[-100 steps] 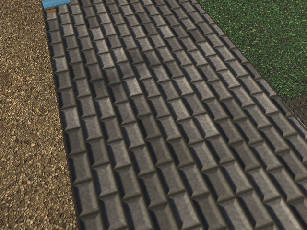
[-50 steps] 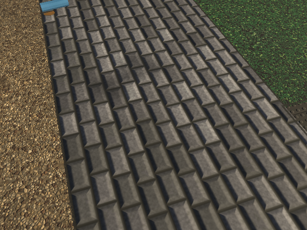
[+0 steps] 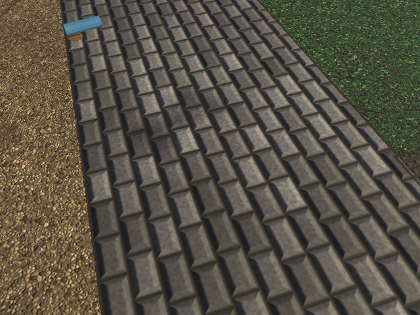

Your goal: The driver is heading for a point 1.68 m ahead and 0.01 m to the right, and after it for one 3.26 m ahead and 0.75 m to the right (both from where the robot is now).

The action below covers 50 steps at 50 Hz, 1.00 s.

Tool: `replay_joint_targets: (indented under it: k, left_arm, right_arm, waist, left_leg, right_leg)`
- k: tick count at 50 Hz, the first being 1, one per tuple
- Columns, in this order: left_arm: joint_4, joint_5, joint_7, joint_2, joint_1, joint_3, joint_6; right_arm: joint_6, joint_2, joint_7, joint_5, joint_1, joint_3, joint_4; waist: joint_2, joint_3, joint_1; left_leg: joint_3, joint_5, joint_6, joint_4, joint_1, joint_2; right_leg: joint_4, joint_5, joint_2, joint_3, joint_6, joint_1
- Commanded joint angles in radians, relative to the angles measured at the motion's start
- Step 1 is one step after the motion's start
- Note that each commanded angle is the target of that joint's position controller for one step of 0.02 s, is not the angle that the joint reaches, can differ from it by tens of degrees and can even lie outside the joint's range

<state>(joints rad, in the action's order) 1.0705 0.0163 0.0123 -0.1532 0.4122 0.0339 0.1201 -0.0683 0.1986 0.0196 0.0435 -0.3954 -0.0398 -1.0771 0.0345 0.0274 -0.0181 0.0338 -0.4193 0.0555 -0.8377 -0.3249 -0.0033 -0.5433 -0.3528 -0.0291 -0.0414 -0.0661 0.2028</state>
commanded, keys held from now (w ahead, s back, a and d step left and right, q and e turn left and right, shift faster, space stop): w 1.00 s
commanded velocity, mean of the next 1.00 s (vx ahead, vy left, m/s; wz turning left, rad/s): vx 0.47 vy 0.00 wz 0.00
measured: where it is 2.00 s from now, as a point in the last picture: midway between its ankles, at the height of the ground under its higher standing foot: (238, 242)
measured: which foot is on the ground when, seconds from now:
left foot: up 0.00-0.38, down 0.40-0.96, up 0.98-1.00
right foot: down 0.00-0.40, up 0.42-0.94, down 0.96-1.00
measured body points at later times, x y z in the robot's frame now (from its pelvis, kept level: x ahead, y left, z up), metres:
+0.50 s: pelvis +0.25 +0.04 +0.00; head +0.29 +0.04 +0.44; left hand +0.23 +0.29 -0.15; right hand +0.41 -0.21 -0.12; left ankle +0.34 +0.12 -0.73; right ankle +0.08 -0.10 -0.62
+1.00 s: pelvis +0.54 -0.02 -0.01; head +0.57 -0.03 +0.44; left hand +0.73 +0.22 -0.11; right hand +0.49 -0.28 -0.16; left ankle +0.35 +0.12 -0.69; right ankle +0.64 -0.11 -0.73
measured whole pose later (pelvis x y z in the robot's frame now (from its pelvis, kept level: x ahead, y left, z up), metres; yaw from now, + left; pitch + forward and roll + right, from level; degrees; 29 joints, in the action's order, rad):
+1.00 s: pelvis +0.54 -0.02 -0.01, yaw +0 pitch +3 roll +1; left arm 0.82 0.01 -0.04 -0.23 0.05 0.05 0.12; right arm -0.07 0.26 0.00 0.01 -0.39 -0.03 -1.03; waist 0.01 -0.03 0.05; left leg 0.01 -0.47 0.02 -0.80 -0.12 0.00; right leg -0.57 -0.12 0.01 -0.05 -0.06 0.50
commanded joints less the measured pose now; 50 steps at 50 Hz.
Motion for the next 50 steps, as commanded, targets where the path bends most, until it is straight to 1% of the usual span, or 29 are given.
replay_joint_targets:
  k: [1,3,4,5,8,10,12,15,17,18,19,20,21,22,23,24,25,26,28,30,33,37,42,45,46,47,48,49,50]
  left_arm:
    - [0.025,-0.012,-0.011,-0.122,0.232,0.017,0.016]
    - [-0.002,-0.005,-0.023,-0.101,0.146,0.001,0.003]
    - [0.000,-0.009,-0.024,-0.069,0.154,-0.010,-0.010]
    - [0.005,-0.015,-0.020,-0.062,0.178,-0.014,-0.019]
    - [-0.010,-0.025,-0.001,-0.103,0.188,-0.016,-0.029]
    - [-0.028,-0.024,0.009,-0.140,0.182,-0.012,-0.028]
    - [-0.027,-0.012,0.012,-0.174,0.203,-0.001,-0.022]
    - [-0.024,0.000,0.012,-0.183,0.196,0.009,-0.020]
    - [-0.030,-0.009,0.011,-0.205,0.169,0.019,-0.027]
    - [-0.034,-0.016,0.010,-0.212,0.151,0.023,-0.037]
    - [-0.046,-0.022,0.006,-0.210,0.123,0.021,-0.043]
    - [-0.078,-0.037,0.000,-0.177,0.108,0.005,-0.039]
    - [-0.072,-0.021,-0.019,0.008,0.263,-0.040,-0.016]
    - [-0.070,0.011,-0.024,-0.097,0.182,-0.016,0.015]
    - [-0.115,0.037,-0.023,-0.158,0.057,0.002,0.026]
    - [-0.134,0.032,-0.012,-0.173,-0.010,0.006,0.028]
    - [-0.135,0.019,-0.001,-0.174,-0.031,0.019,0.019]
    - [-0.132,0.013,0.002,-0.148,0.004,0.022,0.001]
    - [-0.133,0.011,0.007,-0.112,0.022,0.023,-0.024]
    - [-0.164,0.002,0.011,-0.127,-0.044,0.030,-0.035]
    - [-0.215,-0.010,0.010,-0.141,-0.190,0.035,-0.032]
    - [-0.257,-0.005,-0.005,-0.123,-0.343,0.025,-0.021]
    - [-0.310,0.008,-0.036,-0.128,-0.482,0.015,-0.011]
    - [-0.320,0.009,-0.052,-0.161,-0.448,0.025,0.000]
    - [-0.303,0.008,-0.051,-0.187,-0.374,0.038,0.003]
    - [-0.252,0.006,-0.046,-0.231,-0.210,0.064,0.004]
    - [-0.208,-0.006,-0.036,-0.314,-0.007,0.088,0.003]
    - [-0.180,-0.017,-0.042,-0.396,0.078,0.105,-0.003]
    - [-0.185,-0.013,-0.043,-0.293,0.069,0.077,-0.002]
  right_arm:
    - [-0.062,0.065,-0.019,0.003,0.148,-0.001,0.132]
    - [-0.068,0.089,-0.026,-0.016,0.164,-0.015,0.131]
    - [-0.064,0.090,-0.031,-0.018,0.180,-0.021,0.135]
    - [-0.057,0.070,-0.038,-0.017,0.191,-0.018,0.138]
    - [-0.043,0.026,-0.045,-0.020,0.337,0.002,0.200]
    - [-0.044,0.013,-0.048,-0.019,0.451,0.016,0.246]
    - [-0.043,0.036,-0.054,-0.011,0.504,0.018,0.272]
    - [-0.049,0.077,-0.065,-0.007,0.545,0.013,0.307]
    - [-0.055,0.122,-0.067,-0.011,0.474,-0.007,0.303]
    - [-0.055,0.157,-0.063,-0.009,0.356,-0.027,0.273]
    - [-0.050,0.198,-0.054,-0.005,0.172,-0.050,0.218]
    - [-0.040,0.278,-0.041,-0.020,-0.024,-0.071,0.174]
    - [-0.040,0.319,-0.051,-0.048,-0.074,-0.074,0.155]
    - [-0.041,0.221,-0.053,-0.042,-0.029,-0.051,0.148]
    - [-0.045,0.174,-0.052,-0.032,0.083,-0.037,0.163]
    - [-0.051,0.142,-0.057,-0.032,0.186,-0.025,0.186]
    - [-0.056,0.113,-0.064,-0.042,0.231,-0.016,0.190]
    - [-0.059,0.094,-0.068,-0.051,0.239,-0.009,0.178]
    - [-0.062,0.094,-0.066,-0.048,0.208,-0.008,0.152]
    - [-0.065,0.126,-0.055,-0.048,0.176,-0.011,0.133]
    - [-0.056,0.159,-0.032,-0.047,0.106,-0.017,0.117]
    - [-0.044,0.182,-0.019,-0.035,0.031,-0.019,0.107]
    - [-0.024,0.195,-0.015,-0.025,-0.054,-0.025,0.075]
    - [-0.010,0.214,-0.011,-0.023,-0.037,-0.035,0.074]
    - [-0.006,0.220,-0.011,-0.025,-0.012,-0.037,0.081]
    - [0.000,0.201,-0.012,-0.030,0.005,-0.030,0.089]
    - [-0.002,0.165,-0.012,-0.046,0.008,-0.012,0.116]
    - [-0.026,0.021,-0.024,-0.040,-0.121,0.029,0.121]
    - [-0.053,0.114,-0.028,-0.017,-0.081,0.010,0.108]
  waist:
    - [-0.133,-0.171,-0.045]
    - [-0.079,-0.154,-0.011]
    - [-0.091,-0.142,-0.010]
    - [-0.112,-0.132,-0.014]
    - [-0.105,-0.166,-0.033]
    - [-0.111,-0.189,-0.053]
    - [-0.137,-0.195,-0.057]
    - [-0.140,-0.198,-0.031]
    - [-0.173,-0.110,0.029]
    - [-0.196,-0.026,0.092]
    - [-0.196,0.075,0.179]
    - [-0.079,0.222,0.235]
    - [0.233,0.413,0.127]
    - [0.156,0.344,0.154]
    - [0.113,0.150,0.121]
    - [-0.010,0.077,0.079]
    - [-0.042,0.033,0.041]
    - [-0.014,0.025,0.000]
    - [0.023,-0.012,-0.022]
    - [0.025,-0.056,-0.025]
    - [0.006,-0.084,0.010]
    - [0.007,-0.091,0.061]
    - [0.017,-0.124,0.104]
    - [0.041,-0.098,0.061]
    - [0.053,-0.052,0.013]
    - [0.040,0.044,-0.064]
    - [-0.049,0.200,-0.132]
    - [-0.327,0.340,-0.073]
    - [-0.262,0.353,-0.097]
  left_leg:
    - [0.051,0.061,0.044,-0.421,-0.656,-0.043]
    - [0.024,0.191,0.043,-0.365,-0.630,-0.096]
    - [0.000,0.218,0.034,-0.333,-0.592,-0.106]
    - [-0.026,0.246,0.023,-0.308,-0.566,-0.103]
    - [-0.073,0.344,-0.008,-0.108,-0.517,-0.088]
    - [-0.102,0.420,-0.017,0.077,-0.418,-0.055]
    - [-0.111,0.447,-0.012,0.172,-0.348,-0.036]
    - [-0.094,0.437,0.028,0.272,-0.320,-0.027]
    - [-0.113,0.389,0.062,0.286,-0.191,0.018]
    - [-0.131,0.365,0.084,0.280,-0.048,0.053]
    - [-0.119,0.386,0.113,0.296,0.194,0.052]
    - [0.124,0.341,0.175,0.277,0.533,-0.157]
    - [0.660,0.141,0.355,0.431,0.825,-0.414]
    - [0.743,0.062,0.312,0.551,0.742,-0.375]
    - [0.556,0.129,0.256,0.569,0.562,-0.344]
    - [0.412,0.265,0.224,0.596,0.376,-0.311]
    - [0.306,0.356,0.201,0.620,0.238,-0.267]
    - [0.232,0.362,0.189,0.652,0.158,-0.230]
    - [0.165,0.366,0.196,0.702,0.080,-0.201]
    - [0.125,0.378,0.204,0.735,0.047,-0.196]
    - [0.110,0.398,0.200,0.748,0.107,-0.201]
    - [0.053,0.416,0.158,0.740,0.177,-0.177]
    - [0.054,0.401,0.147,0.676,0.328,-0.230]
    - [0.063,0.530,0.123,0.591,0.391,-0.264]
    - [0.042,0.696,0.107,0.505,0.387,-0.247]
    - [-0.001,0.828,0.082,0.318,0.345,-0.192]
    - [-0.054,0.647,0.044,0.003,0.143,-0.130]
    - [-0.060,0.028,-0.023,-0.365,-0.277,0.060]
    - [0.091,-0.128,-0.005,-0.504,-0.395,0.031]
  right_leg:
    - [0.369,0.005,0.384,0.593,-0.202,-0.347]
    - [0.382,0.215,0.309,0.388,-0.135,-0.323]
    - [0.385,0.315,0.268,0.303,-0.107,-0.306]
    - [0.385,0.391,0.244,0.248,-0.096,-0.292]
    - [0.417,0.472,0.211,0.166,-0.099,-0.200]
    - [0.447,0.453,0.194,0.136,-0.097,-0.124]
    - [0.471,0.441,0.217,0.131,-0.105,-0.128]
    - [0.428,0.559,0.258,0.113,-0.091,-0.237]
    - [0.295,0.905,0.270,0.093,-0.067,-0.316]
    - [0.151,1.078,0.258,0.074,-0.053,-0.326]
    - [-0.061,1.114,0.222,0.052,-0.028,-0.238]
    - [-0.395,0.766,0.160,0.031,-0.002,0.024]
    - [-0.764,-0.148,-0.045,0.106,0.048,0.369]
    - [-0.896,-0.177,-0.007,0.222,0.017,0.473]
    - [-0.899,-0.095,0.046,0.172,0.002,0.540]
    - [-0.852,0.009,0.105,0.147,0.000,0.482]
    - [-0.801,0.060,0.135,0.132,0.001,0.423]
    - [-0.763,0.090,0.164,0.139,-0.001,0.356]
    - [-0.697,0.097,0.179,0.122,0.002,0.330]
    - [-0.618,0.149,0.195,0.110,0.021,0.388]
    - [-0.444,0.300,0.207,0.101,0.049,0.512]
    - [-0.173,0.459,0.162,0.061,0.053,0.485]
    - [-0.020,0.400,0.127,0.046,0.040,0.493]
    - [0.033,0.290,0.098,0.031,-0.001,0.401]
    - [0.050,0.273,0.065,0.004,-0.020,0.284]
    - [0.059,0.283,0.033,-0.018,-0.049,0.072]
    - [0.033,0.313,0.193,0.159,-0.117,-0.249]
    - [0.141,0.140,0.426,0.644,-0.279,-0.613]
    - [0.233,0.067,0.429,0.773,-0.264,-0.611]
